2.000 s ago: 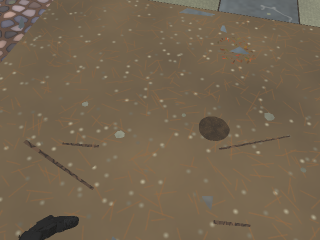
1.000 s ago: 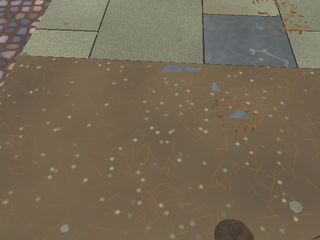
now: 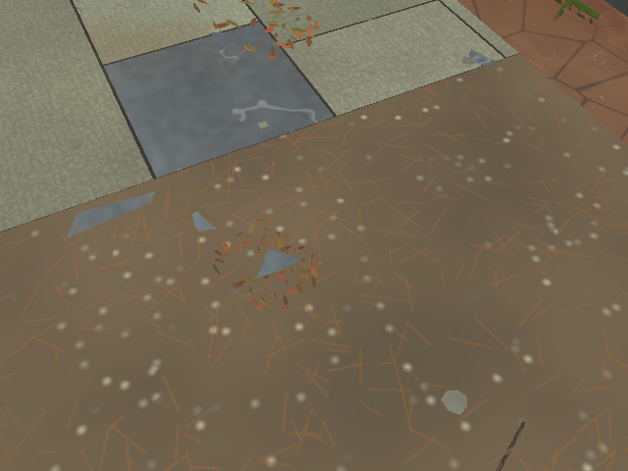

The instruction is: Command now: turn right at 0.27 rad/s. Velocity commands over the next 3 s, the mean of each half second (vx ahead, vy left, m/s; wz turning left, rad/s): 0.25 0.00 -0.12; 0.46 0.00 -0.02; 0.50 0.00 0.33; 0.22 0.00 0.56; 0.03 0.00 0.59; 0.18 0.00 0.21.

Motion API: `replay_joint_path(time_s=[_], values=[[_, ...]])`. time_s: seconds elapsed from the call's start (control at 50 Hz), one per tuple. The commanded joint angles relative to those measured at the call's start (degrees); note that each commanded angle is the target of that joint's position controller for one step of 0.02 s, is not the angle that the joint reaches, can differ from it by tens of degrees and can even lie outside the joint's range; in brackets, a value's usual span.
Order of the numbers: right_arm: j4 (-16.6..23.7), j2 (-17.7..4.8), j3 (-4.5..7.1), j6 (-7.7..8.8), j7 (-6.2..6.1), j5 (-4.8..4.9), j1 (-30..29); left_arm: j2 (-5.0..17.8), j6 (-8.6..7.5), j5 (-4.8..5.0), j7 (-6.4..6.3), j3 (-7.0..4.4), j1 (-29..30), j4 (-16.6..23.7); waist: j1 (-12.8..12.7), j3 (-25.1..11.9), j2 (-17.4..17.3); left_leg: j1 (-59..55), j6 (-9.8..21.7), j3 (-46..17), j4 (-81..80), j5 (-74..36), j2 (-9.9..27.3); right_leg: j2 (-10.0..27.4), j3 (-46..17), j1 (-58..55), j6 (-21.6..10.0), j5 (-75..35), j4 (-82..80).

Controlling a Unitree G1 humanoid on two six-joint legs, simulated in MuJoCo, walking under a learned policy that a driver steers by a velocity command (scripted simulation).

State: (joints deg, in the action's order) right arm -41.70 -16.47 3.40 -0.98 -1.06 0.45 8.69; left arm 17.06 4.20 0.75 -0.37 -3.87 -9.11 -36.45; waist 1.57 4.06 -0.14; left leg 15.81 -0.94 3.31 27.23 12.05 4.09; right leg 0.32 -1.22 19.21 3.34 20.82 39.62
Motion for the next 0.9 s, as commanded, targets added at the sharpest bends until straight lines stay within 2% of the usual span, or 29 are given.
replay_joint_path(time_s=[0.02, 0.04, 0.06, 0.08, 0.1, 0.12, 0.14, 0.18, 0.22, 0.3, 0.38, 0.42, 0.46, 0.48, 0.5, 0.52, 0.54, 0.56, 0.58, 0.6, 0.62, 0.64, 0.68, 0.74, 0.82, 0.86, 0.9], values=[[1.8, -9.0, 1.97, 0.67, 0.14, 1.33, -0.3, 5.0, -0.91, -0.42, 0.45, -1.59, -4.4, 1.9, -2.3, -8.7, -9.1, -3.4, 9.1, -8.2, -2.4, -14.5, 9.7, -1.9, 2.8, -11.5, -3.8, -12.4, -18.5], [0.9, -6.2, 0.98, 1.04, 0.51, 0.09, 2.4, 7.3, -0.96, -0.75, 0.09, -1.87, -5.0, 2.2, -1.3, -10.3, -2.1, 2.3, 4.0, -4.9, 3.1, -4.7, 6.4, 4.1, -5.4, -19.0, -6.0, -21.1, -20.4], [2.3, -2.4, -0.36, 1.59, 1.01, -2.51, 3.5, 11.5, -0.85, -1.52, -0.62, -2.26, -1.7, 3.7, 1.8, -10.0, 13.8, 10.4, -1.8, 1.3, 10.7, 14.5, -0.1, 16.3, -18.6, -19.4, -13.1, -32.9, -19.4], [3.2, -5.6, 0.36, 1.45, 0.27, -1.91, -2.2, 8.3, -1.89, -2.71, -0.24, -1.52, -3.4, 3.3, -3.7, -10.2, 12.2, 10.3, -2.9, -3.1, 17.5, 21.9, -0.3, 19.0, -21.7, -13.1, -19.4, -20.3, -22.8], [3.2, -8.2, 1.26, 1.36, 0.26, -0.65, -3.0, 8.7, -2.82, -2.46, -0.04, -1.61, -4.5, 1.8, -4.1, -7.7, 10.9, 13.8, -2.9, -3.2, 23.3, 20.8, -0.7, 17.2, -21.6, -13.5, -19.3, -6.9, -25.7], [2.6, -8.9, 1.9, 1.39, 0.33, -0.18, -2.9, 9.7, -3.51, -1.54, -0.1, -2.06, -5.9, 0.3, -4.8, -5.9, 11.0, 18.4, -2.5, -3.4, 27.4, 18.6, -0.8, 15.3, -21.6, -15.2, -17.7, 6.0, -27.6], [1.9, -9.5, 2.4, 1.43, 0.27, -0.03, -2.6, 9.4, -4.1, -0.8, -0.31, -1.83, -5.9, -0.4, -4.8, -3.5, 11.5, 22.1, -2.1, -4.3, 29.1, 15.8, -0.2, 14.6, -21.9, -16.0, -16.3, 11.3, -29.0], [1.4, -8.5, 2.46, 2.32, 0.54, 0.44, -2.5, 7.5, -4.98, -0.61, -0.95, -1.07, -5.9, -1.2, -4.2, -0.7, 10.0, 24.4, -1.5, -5.0, 29.0, 9.5, 0.3, 13.5, -20.8, -16.3, -15.4, 10.2, -31.1], [0.8, -6.9, 2.19, 3.67, 1.04, 0.48, -2.4, 6.5, -5.82, -0.77, -1.24, -0.89, -6.4, -1.6, -4.0, -1.4, 8.4, 24.4, -1.0, -4.5, 26.2, 4.6, 0.5, 12.7, -18.4, -18.0, -15.2, 5.5, -31.8], [0.7, -4.4, 1.09, 5.05, 1.88, 0.36, -4.4, 7.9, -6.95, -0.32, -0.92, -1.56, -6.9, -2.5, -4.7, -2.1, 7.6, 18.2, -0.9, -3.3, 14.0, 0.0, -0.2, 11.9, -14.0, -16.0, -15.2, -0.6, -32.1], [1.4, -5.1, 0.64, 5.41, 2.6, 0.84, -5.9, 9.6, -7.22, 0.34, -0.09, -2.18, -8.8, -4.0, -5.5, -0.7, 7.3, 12.8, 0.0, -2.7, 7.5, 0.2, -0.9, 13.2, -13.7, -12.0, -16.0, 0.6, -31.4], [1.5, -5.7, 0.52, 5.76, 2.91, 1.1, -5.6, 9.9, -7.14, 0.65, 0.21, -2.25, -9.2, -4.7, -4.9, -0.5, 6.8, 9.9, 1.3, -2.6, 5.3, -0.1, -1.0, 14.0, -14.1, -10.8, -15.8, 1.0, -30.4], [0.2, -6.1, 0.65, 6.08, 3.0, 1.04, -1.7, 9.3, -6.86, 0.77, 0.42, -2.0, -8.4, -5.1, -2.1, -1.2, 5.6, 2.3, 2.7, -1.4, 1.8, -2.4, -2.0, 13.1, -12.7, -7.9, -14.4, 0.1, -27.3], [-1.3, -6.7, 1.02, 6.08, 2.77, 1.02, 2.2, 8.2, -6.73, 0.48, 0.49, -1.58, -8.6, -5.3, -0.2, -2.3, 5.0, -3.6, 3.2, -0.8, 0.9, -1.6, -2.9, 11.7, -11.5, -5.6, -13.3, -1.2, -23.9], [-2.9, -8.5, 1.82, 6.15, 2.24, 1.22, 8.4, 6.0, -6.83, -0.09, 0.52, -0.75, -8.5, -5.4, 2.6, -4.9, 3.2, -12.3, 4.6, -3.3, -0.4, -0.1, -1.5, 8.8, -8.5, -1.5, -11.3, -4.8, -15.8], [-3.5, -13.5, 2.87, 6.32, 1.71, 0.39, 14.5, 1.6, -7.31, -0.86, 0.6, 0.69, -7.6, -3.5, 4.6, -9.1, -8.6, -22.5, 9.2, -20.1, -6.5, 6.9, 10.3, 2.1, -1.3, 8.5, -7.1, -1.6, 4.6], [-4.2, -17.1, 3.74, 6.48, 2.48, -0.13, 18.0, 2.7, -8.39, -0.03, 0.08, 0.4, -7.9, -1.1, 4.5, -11.5, -18.6, -27.8, 16.4, -42.4, -14.9, 21.5, 18.2, -3.2, -1.3, 21.6, -4.9, 11.9, 19.8], [-3.4, -12.1, 2.21, 6.79, 2.75, 0.12, 14.3, 7.7, -9.0, 0.96, 0.1, -0.92, -7.6, -1.8, 3.5, -7.4, -11.2, -24.9, 16.2, -41.5, -16.1, 27.7, 18.2, 0.7, -5.1, 26.5, -5.4, 9.5, 26.7], [-2.6, -9.6, 1.43, 6.9, 2.73, 0.0, 11.4, 8.5, -9.26, 1.48, 0.44, -1.2, -6.5, -2.0, 2.2, -3.5, -9.2, -21.3, 14.3, -35.3, -16.2, 24.6, 15.8, 2.9, -4.5, 27.9, -6.3, 4.0, 27.6], [-1.9, -8.4, 1.04, 6.88, 2.74, -0.41, 8.9, 7.5, -9.32, 1.04, 0.44, -1.06, -6.0, -2.7, 1.1, -2.5, -6.5, -18.7, 13.1, -30.2, -16.7, 18.8, 13.3, 4.6, -3.7, 27.1, -6.4, -0.6, 26.5], [-1.7, -7.3, 0.65, 6.81, 2.75, -0.6, 7.6, 6.8, -9.27, 0.39, 0.53, -1.1, -5.2, -2.7, 0.5, -1.3, -5.5, -16.3, 12.6, -26.1, -17.4, 12.1, 11.6, 5.9, -3.6, 26.3, -6.1, -4.0, 24.2], [-1.5, -6.8, 0.37, 6.78, 2.64, -0.87, 7.0, 5.8, -9.05, 0.09, 0.71, -1.05, -5.2, -3.0, -0.2, -1.3, -5.8, -13.9, 12.0, -22.3, -18.4, 6.8, 9.8, 6.8, -3.3, 23.7, -5.7, -6.8, 22.7], [-1.8, -7.0, 0.44, 7.03, 2.42, -0.6, 7.6, 4.3, -8.59, -0.23, 0.84, -0.76, -4.9, -3.0, -0.5, -1.7, -5.5, -12.7, 12.5, -17.5, -19.6, -3.1, 8.4, 6.8, -1.9, 22.9, -4.3, -10.9, 20.2], [-2.9, -7.8, 0.61, 6.8, 1.83, -0.28, 9.3, 2.9, -8.44, -0.53, 0.64, -0.29, -0.6, -1.4, 0.2, -1.1, -3.6, -12.8, 12.7, -12.3, -20.3, -13.6, 7.3, 6.4, -0.9, 23.7, -2.3, -16.9, 11.3], [-4.5, -8.7, 0.73, 6.17, 1.06, 0.2, 12.7, 0.8, -9.24, -0.09, 1.63, 0.79, 7.3, 0.7, 2.8, 0.4, -3.8, -11.6, 11.6, -7.7, -21.1, -14.9, 5.8, 4.3, 1.5, 18.6, -2.2, -26.3, -2.9], [-5.6, -9.0, 0.83, 5.75, 0.93, 0.43, 14.9, 0.8, -9.54, 0.18, 2.34, 0.97, 10.5, 1.8, 3.7, 1.5, -3.3, -13.6, 11.8, -7.7, -20.7, -14.8, 7.2, 3.5, 1.6, 18.0, -2.8, -27.5, -6.6], [-6.5, -9.2, 1.01, 5.15, 0.8, 0.66, 16.0, 1.3, -9.82, 0.38, 3.06, 0.94, 12.7, 2.7, 3.4, 2.2, -3.5, -17.3, 11.6, -8.0, -19.2, -17.0, 9.1, 3.1, 1.0, 18.6, -4.0, -25.9, -9.2]])
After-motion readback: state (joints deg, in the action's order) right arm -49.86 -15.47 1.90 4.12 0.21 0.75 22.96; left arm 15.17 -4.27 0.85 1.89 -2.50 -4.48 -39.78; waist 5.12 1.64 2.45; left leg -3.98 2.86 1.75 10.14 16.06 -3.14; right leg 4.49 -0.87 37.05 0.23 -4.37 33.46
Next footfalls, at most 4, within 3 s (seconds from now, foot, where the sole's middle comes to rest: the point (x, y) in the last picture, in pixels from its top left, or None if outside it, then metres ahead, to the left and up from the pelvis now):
0.04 right None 0.03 -0.13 -0.78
0.50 left None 0.18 0.12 -0.78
1.02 right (376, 432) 0.52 -0.11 -0.78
1.56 left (257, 319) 0.80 0.14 -0.78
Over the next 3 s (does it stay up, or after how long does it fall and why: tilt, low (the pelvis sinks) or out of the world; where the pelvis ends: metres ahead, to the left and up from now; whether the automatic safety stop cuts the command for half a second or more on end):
stays up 0.88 0.11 0.00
